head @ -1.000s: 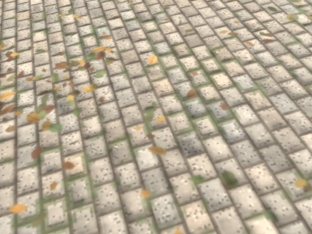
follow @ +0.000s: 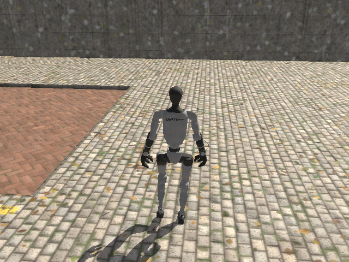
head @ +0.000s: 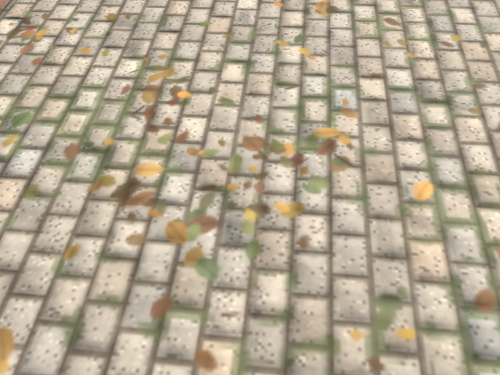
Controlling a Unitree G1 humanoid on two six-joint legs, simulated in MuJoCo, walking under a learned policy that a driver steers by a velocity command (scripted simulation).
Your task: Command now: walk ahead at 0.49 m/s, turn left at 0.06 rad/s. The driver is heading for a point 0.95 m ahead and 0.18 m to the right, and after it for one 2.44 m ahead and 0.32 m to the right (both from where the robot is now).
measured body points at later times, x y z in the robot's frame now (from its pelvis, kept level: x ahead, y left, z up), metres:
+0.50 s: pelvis +0.28 +0.06 +0.00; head +0.30 +0.07 +0.45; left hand +0.34 +0.32 -0.14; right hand +0.34 -0.21 -0.12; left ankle +0.30 +0.12 -0.74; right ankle +0.24 -0.08 -0.66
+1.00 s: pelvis +0.55 +0.00 -0.01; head +0.57 -0.01 +0.44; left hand +0.65 +0.27 -0.13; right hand +0.55 -0.25 -0.16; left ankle +0.46 +0.13 -0.65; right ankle +0.60 -0.06 -0.74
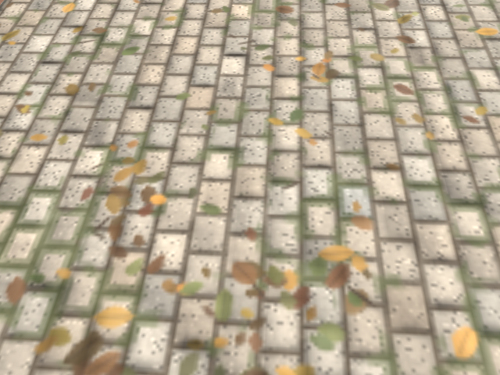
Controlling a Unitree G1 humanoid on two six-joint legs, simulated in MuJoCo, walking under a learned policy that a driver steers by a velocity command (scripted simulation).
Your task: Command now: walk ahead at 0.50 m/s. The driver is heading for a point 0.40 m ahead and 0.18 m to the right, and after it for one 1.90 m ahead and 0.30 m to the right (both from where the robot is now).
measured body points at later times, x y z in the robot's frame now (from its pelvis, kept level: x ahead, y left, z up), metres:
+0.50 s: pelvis +0.27 +0.03 +0.00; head +0.30 +0.04 +0.45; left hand +0.30 +0.30 -0.15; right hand +0.38 -0.24 -0.11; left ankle +0.34 +0.11 -0.74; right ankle +0.13 -0.06 -0.65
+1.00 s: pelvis +0.40 -0.03 +0.00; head +0.43 -0.06 +0.45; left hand +0.61 +0.15 -0.12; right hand +0.36 -0.27 -0.16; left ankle +0.40 +0.12 -0.68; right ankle +0.45 -0.12 -0.74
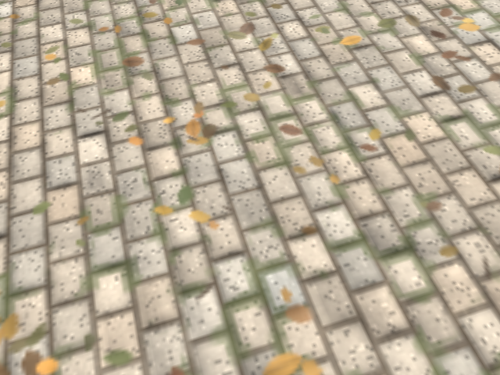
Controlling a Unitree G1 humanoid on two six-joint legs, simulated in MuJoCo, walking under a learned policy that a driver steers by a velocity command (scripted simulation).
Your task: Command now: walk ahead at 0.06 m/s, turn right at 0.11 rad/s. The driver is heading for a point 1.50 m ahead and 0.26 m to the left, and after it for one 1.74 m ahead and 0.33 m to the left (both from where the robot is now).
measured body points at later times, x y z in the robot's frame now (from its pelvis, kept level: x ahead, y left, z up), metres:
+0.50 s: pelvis +0.02 +0.02 +0.01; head +0.02 +0.02 +0.46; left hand +0.03 +0.26 -0.15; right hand +0.02 -0.20 -0.15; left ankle +0.00 +0.13 -0.74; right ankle +0.08 -0.07 -0.74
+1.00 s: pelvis +0.04 +0.03 +0.01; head +0.05 +0.03 +0.46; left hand +0.03 +0.25 -0.15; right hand +0.01 -0.18 -0.15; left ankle +0.00 +0.13 -0.74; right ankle +0.08 -0.07 -0.74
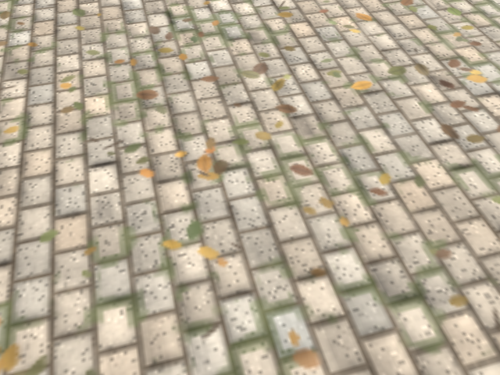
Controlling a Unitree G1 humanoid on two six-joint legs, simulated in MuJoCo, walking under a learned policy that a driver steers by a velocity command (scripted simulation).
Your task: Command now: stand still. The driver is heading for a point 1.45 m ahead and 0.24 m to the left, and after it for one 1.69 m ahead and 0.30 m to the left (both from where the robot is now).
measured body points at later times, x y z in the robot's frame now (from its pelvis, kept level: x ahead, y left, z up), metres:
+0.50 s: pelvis +0.03 +0.00 -0.01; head +0.02 +0.00 +0.44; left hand +0.00 +0.22 -0.17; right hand -0.03 -0.21 -0.17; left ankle -0.04 +0.10 -0.74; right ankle +0.04 -0.10 -0.74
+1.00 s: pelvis +0.23 -0.05 +0.00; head +0.25 -0.06 +0.45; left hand +0.12 +0.16 -0.14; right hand +0.36 -0.28 -0.14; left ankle +0.36 +0.07 -0.69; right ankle +0.11 -0.11 -0.74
